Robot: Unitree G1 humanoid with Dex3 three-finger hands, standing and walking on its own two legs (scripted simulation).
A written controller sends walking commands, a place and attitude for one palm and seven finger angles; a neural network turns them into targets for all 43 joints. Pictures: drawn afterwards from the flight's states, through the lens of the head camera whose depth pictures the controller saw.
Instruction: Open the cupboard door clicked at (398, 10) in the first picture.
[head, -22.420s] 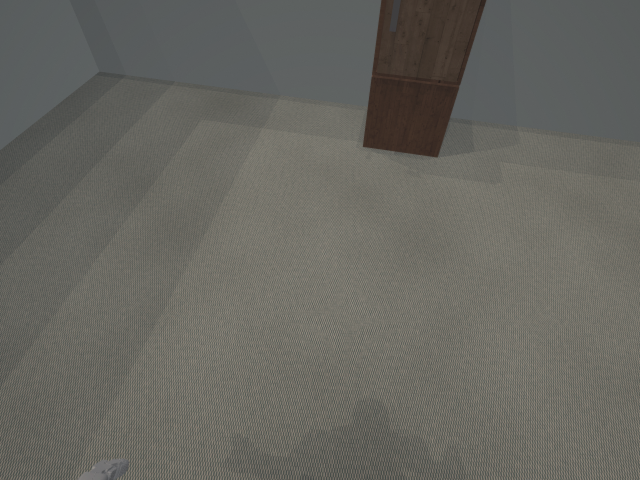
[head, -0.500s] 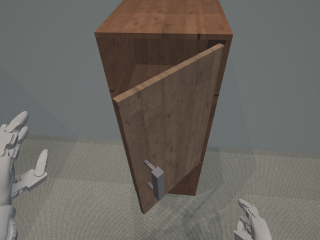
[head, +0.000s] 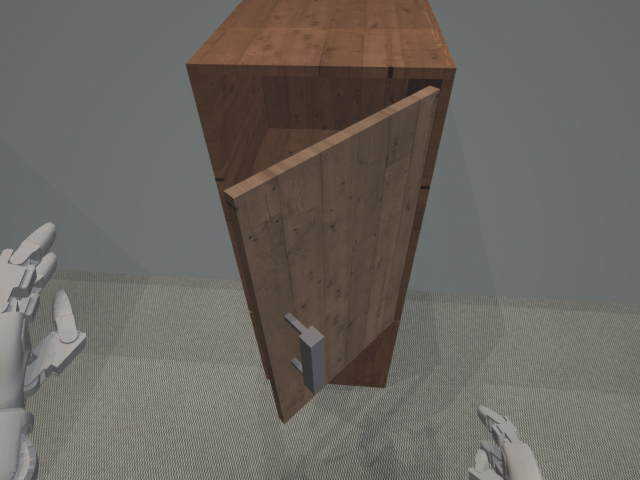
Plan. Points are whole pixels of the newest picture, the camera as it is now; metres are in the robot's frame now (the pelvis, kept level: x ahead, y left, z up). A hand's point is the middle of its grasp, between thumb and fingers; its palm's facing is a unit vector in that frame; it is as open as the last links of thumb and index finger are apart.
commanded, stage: step back with the hand held close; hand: left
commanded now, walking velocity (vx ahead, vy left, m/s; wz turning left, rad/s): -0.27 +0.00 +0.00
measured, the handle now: (303, 352) +0.32 +0.08 -0.07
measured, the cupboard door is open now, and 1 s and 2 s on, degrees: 49 49 49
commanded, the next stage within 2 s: stop stepping back and stand still in 1.84 s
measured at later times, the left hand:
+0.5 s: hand (31, 382) +0.14 +0.28 +0.15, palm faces +0.44 -0.74 -0.50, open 7.4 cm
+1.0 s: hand (25, 411) +0.12 +0.27 +0.15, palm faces +0.41 -0.75 -0.51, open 7.4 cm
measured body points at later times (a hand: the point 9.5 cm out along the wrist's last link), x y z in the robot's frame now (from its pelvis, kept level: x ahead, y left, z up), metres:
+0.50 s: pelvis -0.06 +0.02 -0.01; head -0.04 +0.02 +0.43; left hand +0.11 +0.32 +0.18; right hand +0.12 -0.23 -0.09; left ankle -0.05 +0.11 -0.74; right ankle +0.05 -0.12 -0.74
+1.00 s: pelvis -0.09 +0.02 -0.02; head -0.06 +0.03 +0.42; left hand +0.09 +0.31 +0.18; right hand +0.07 -0.24 -0.10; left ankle -0.05 +0.11 -0.74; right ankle +0.05 -0.12 -0.74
